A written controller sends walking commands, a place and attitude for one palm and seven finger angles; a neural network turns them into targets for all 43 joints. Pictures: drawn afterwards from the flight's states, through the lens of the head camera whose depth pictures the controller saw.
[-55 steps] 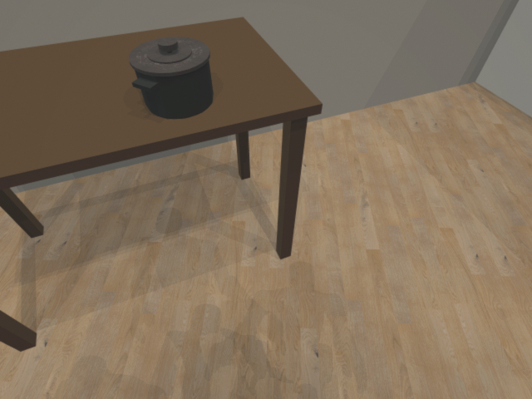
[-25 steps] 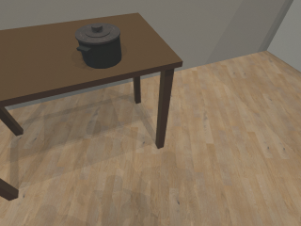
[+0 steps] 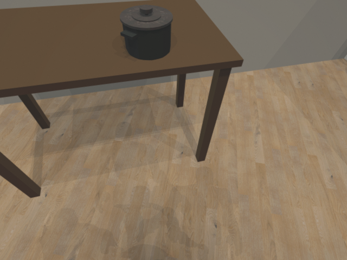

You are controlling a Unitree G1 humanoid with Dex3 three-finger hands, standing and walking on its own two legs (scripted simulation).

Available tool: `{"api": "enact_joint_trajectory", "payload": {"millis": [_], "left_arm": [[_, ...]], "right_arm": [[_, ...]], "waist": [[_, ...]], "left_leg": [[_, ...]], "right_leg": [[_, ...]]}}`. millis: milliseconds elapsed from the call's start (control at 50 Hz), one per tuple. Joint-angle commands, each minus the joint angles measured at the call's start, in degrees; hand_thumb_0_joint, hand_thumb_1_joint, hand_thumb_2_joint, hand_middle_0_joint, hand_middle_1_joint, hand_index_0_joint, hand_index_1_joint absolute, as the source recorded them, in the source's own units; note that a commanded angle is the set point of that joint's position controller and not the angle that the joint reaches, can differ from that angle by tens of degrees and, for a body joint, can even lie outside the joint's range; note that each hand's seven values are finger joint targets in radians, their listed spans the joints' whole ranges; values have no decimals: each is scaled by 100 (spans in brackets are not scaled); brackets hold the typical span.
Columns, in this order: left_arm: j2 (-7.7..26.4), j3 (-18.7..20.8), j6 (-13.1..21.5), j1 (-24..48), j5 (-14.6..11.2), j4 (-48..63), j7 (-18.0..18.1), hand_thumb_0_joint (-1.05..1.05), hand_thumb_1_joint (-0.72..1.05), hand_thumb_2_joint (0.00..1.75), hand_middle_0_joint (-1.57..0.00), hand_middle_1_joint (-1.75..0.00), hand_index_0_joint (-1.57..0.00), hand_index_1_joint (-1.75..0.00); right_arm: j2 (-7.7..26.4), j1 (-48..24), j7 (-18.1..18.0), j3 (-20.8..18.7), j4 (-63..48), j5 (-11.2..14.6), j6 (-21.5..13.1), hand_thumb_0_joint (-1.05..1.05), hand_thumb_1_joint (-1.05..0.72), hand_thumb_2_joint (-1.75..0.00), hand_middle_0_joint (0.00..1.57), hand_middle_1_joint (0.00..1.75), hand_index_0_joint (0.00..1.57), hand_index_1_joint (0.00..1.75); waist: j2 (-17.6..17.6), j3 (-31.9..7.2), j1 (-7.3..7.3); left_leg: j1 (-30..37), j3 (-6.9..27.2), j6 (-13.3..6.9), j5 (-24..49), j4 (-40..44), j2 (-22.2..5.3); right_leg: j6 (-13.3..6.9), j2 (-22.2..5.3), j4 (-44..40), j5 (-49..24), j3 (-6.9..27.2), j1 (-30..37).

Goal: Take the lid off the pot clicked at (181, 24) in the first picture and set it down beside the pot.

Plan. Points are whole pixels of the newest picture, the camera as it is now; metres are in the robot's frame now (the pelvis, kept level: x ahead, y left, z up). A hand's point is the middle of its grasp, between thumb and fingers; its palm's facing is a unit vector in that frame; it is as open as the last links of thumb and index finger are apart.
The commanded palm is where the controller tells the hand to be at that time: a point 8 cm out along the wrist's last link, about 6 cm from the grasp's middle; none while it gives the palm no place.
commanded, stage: turn to face it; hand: left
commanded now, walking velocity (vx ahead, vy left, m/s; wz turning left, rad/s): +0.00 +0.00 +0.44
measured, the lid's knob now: (146, 9) +0.84 +0.14 +0.17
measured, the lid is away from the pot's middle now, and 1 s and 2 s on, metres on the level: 0.00 0.00 0.00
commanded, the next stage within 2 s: take the last steps up to it in 0.40 s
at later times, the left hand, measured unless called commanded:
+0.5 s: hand out of the picture +0.01 +0.16 -0.13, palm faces +0.21 -0.93 -0.30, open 7.3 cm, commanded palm none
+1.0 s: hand out of the picture +0.04 +0.14 -0.16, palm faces +0.20 -0.96 -0.18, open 7.4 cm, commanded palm none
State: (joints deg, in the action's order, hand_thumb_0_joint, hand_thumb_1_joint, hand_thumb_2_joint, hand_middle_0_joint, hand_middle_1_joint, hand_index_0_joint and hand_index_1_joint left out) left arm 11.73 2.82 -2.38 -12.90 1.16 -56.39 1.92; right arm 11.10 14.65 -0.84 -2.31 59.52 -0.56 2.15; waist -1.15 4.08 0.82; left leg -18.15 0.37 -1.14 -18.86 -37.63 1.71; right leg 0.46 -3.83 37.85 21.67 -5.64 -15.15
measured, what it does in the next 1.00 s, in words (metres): steps on the spot: right foot, then left foot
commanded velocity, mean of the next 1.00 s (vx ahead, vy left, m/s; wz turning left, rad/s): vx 0.16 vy -0.08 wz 0.11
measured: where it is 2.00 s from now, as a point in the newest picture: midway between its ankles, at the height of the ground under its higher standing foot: (197, 223)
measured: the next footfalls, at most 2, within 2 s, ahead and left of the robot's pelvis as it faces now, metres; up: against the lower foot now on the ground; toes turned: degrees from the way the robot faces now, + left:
right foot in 0.34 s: +0.04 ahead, -0.14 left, +0.00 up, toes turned +9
left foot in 0.72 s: -0.01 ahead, +0.10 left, +0.00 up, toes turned +16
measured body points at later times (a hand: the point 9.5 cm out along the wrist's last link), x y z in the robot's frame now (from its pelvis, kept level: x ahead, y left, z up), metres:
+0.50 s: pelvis -0.01 -0.05 +0.02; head +0.02 -0.07 +0.46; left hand +0.00 +0.21 -0.11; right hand +0.11 -0.29 -0.14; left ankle -0.04 +0.09 -0.65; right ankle +0.00 -0.15 -0.72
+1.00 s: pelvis +0.07 -0.06 +0.01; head +0.10 -0.05 +0.46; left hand +0.03 +0.19 -0.14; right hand +0.07 -0.29 -0.14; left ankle -0.05 +0.08 -0.72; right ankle +0.18 -0.18 -0.70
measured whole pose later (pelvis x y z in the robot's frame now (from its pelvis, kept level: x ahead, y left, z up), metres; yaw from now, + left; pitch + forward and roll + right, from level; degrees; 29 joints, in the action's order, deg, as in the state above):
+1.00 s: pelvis +0.07 -0.06 +0.01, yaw +11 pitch +0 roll +1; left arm 12.2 3.3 -1.7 -16.7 1.5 -59.1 -3.0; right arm 9.2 21.0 -1.5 -2.2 63.4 -1.7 -2.6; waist -1.8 2.6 0.2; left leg -1.5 -4.8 3.8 -18.9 -20.4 -4.5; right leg 0.1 -6.3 42.9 14.7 -3.5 -28.9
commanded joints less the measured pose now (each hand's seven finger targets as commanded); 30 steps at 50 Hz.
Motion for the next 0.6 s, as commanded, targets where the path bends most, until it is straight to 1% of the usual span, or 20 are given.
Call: {"api": "enact_joint_trajectory", "payload": {"millis": [0, 20, 40, 60, 80, 120, 200, 240, 260, 280, 300, 320, 340, 360, 380, 400, 420, 460, 480, 580], "left_arm": [[617, 163, 38, 564, -13, 770, 66, 0, 90, 90, -20, -30, -20, -30], [647, 182, 39, 576, -5, 799, 64, 0, 90, 90, -20, -30, -20, -30], [612, 194, 51, 477, -18, 725, 33, 0, 90, 90, -20, -30, -20, -30], [593, 186, 70, 364, -20, 662, -9, 0, 90, 90, -20, -30, -20, -30], [586, 167, 73, 258, -30, 642, -37, 0, 90, 90, -20, -30, -20, -30], [571, 149, 48, 303, -46, 662, -50, 0, 90, 90, -20, -30, -20, -30], [510, 113, 62, 364, -63, 814, -43, 0, 90, 90, -20, -30, -20, -30], [512, 112, 89, 165, -78, 812, -28, 0, 90, 90, -20, -30, -20, -30], [543, 120, 116, -57, -89, 760, -17, 0, 90, 90, -20, -30, -20, -30], [649, 136, 155, -280, -82, 726, 4, 0, 90, 90, -20, -30, -20, -30], [941, 196, 206, -415, -30, 696, 39, 0, 90, 90, -20, -30, -20, -30], [1471, 293, 243, -436, 46, 738, 65, 0, 90, 90, -20, -30, -20, -30], [1572, 271, 220, -459, 26, 837, 45, 0, 90, 90, -20, -30, -20, -30], [1332, 254, 262, -326, 5, 822, 73, 0, 90, 90, -20, -30, -20, -30], [1180, 214, 264, -153, -9, 856, 88, 0, 90, 90, -20, -30, -20, -30], [1006, 160, 288, 3, -6, 883, 66, 0, 90, 90, -20, -30, -20, -30], [942, 135, 318, -1, -3, 884, 52, 0, 90, 90, -20, -30, -20, -30], [968, 128, 330, -295, 6, 795, 44, 0, 90, 90, -20, -30, -20, -30], [965, 129, 332, -406, 14, 745, 51, 0, 90, 90, -20, -30, -20, -30], [965, 86, 354, -1036, 79, 265, -42, 0, 90, 90, -20, -30, -20, -30]], "right_arm": [[1199, 908, -23, -287, -384, -124, -176, 0, -90, -90, 20, 30, 20, 30], [1261, 869, -75, -290, -406, -95, -175, 0, -90, -90, 20, 30, 20, 30], [1223, 446, -84, -273, -526, -92, -170, 0, -90, -90, 20, 30, 20, 30], [1161, 163, -88, -248, -637, -86, -180, 0, -90, -90, 20, 30, 20, 30], [1146, -2, -79, -246, -728, -74, -185, 0, -90, -90, 20, 30, 20, 30], [1162, -67, -66, -263, -794, -74, -156, 0, -90, -90, 20, 30, 20, 30], [1281, 50, -42, -326, -842, -98, -91, 0, -90, -90, 20, 30, 20, 30], [1298, -44, -25, -350, -902, -101, -70, 0, -90, -90, 20, 30, 20, 30], [1277, -150, -17, -353, -930, -81, -61, 0, -90, -90, 20, 30, 20, 30], [1199, -217, 1, -336, -973, -44, -56, 0, -90, -90, 20, 30, 20, 30], [932, -253, 24, -310, -1017, 11, -62, 0, -90, -90, 20, 30, 20, 30], [596, -243, 41, -254, -1173, 21, -67, 0, -90, -90, 20, 30, 20, 30], [781, -431, 55, -299, -1243, -58, -44, 0, -90, -90, 20, 30, 20, 30], [766, -555, 63, -320, -1149, -81, 18, 0, -90, -90, 20, 30, 20, 30], [774, -427, 79, -329, -1088, -61, 51, 0, -90, -90, 20, 30, 20, 30], [765, -358, 107, -317, -947, -60, 47, 0, -90, -90, 20, 30, 20, 30], [726, -280, 123, -298, -868, -52, 43, 0, -90, -90, 20, 30, 20, 30], [671, -457, 126, -262, -841, -27, 52, 0, -90, -90, 20, 30, 20, 30], [625, -546, 122, -246, -826, -12, 55, 0, -90, -90, 20, 30, 20, 30], [364, -780, 157, -124, -757, -52, -136, 0, -90, -90, 20, 30, 20, 30]], "waist": [[1806, -96, 426], [1243, -175, 309], [922, -237, 108], [777, -389, 16], [827, -518, -58], [975, -523, 0], [953, -699, 108], [1026, -781, 26], [970, -859, -93], [759, -891, -204], [39, -821, -266], [-1411, -578, -263], [-894, -454, -374], [-1062, -317, -259], [-1038, -213, -115], [-826, -120, -18], [-800, -202, 17], [-819, -262, -113], [-711, -255, -156], [-1034, -161, -393]], "left_leg": [[790, 3310, -1096, 2261, 2186, -1963], [664, 3326, -1276, 2051, 2201, -2014], [645, 2990, -1239, 1672, 2108, -1844], [677, 2564, -1095, 1563, 2065, -1567], [675, 2258, -1017, 1519, 2038, -1432], [609, 2058, -952, 1446, 2041, -1260], [850, 2232, -958, 1905, 1855, -1229], [729, 2197, -863, 2196, 1635, -1139], [560, 2093, -736, 2203, 1415, -1017], [224, 1924, -532, 1885, 1148, -834], [-557, 1511, -208, 1015, 514, -440], [-1557, 420, 206, -591, -632, 301], [-1427, 460, 208, -1423, -1745, 152], [-1550, 607, 184, -1231, -2380, 26], [-1544, 536, 193, -996, -2775, -72], [-1453, 415, 250, -657, -2993, -140], [-1379, 271, 307, -473, -3026, -136], [-1265, 96, 370, -455, -2770, -153], [-1158, 44, 380, -480, -2529, -157], [-413, -406, 127, -703, -566, -221]], "right_leg": [[121, 297, 1958, 1428, 237, -1642], [58, 152, 2503, 1268, 744, -1747], [69, 64, 2677, 861, 866, -1753], [113, 54, 2623, 504, 857, -1657], [154, 67, 2449, 400, 778, -1531], [217, 136, 1931, 390, 668, -1269], [212, 344, 917, 536, 565, -871], [188, 435, 241, 324, 535, -408], [186, 459, -371, -58, 521, 19], [189, 414, -1197, -660, 504, 607], [33, -246, -1891, -834, 1140, 1268], [-571, -1719, -2273, -1136, 2740, 1435], [-1048, -2236, -2268, -1420, 2881, 660], [-1029, -1850, -2185, -1804, 2723, 474], [-992, -1658, -2103, -2037, 2379, 362], [-967, -1370, -1966, -2443, 1878, 377], [-949, -1217, -1855, -2835, 1549, 515], [-972, -1183, -1787, -3199, 1323, 731], [-1017, -1216, -1811, -3249, 1323, 765], [-1086, -1095, -2335, -713, 1525, 733]]}}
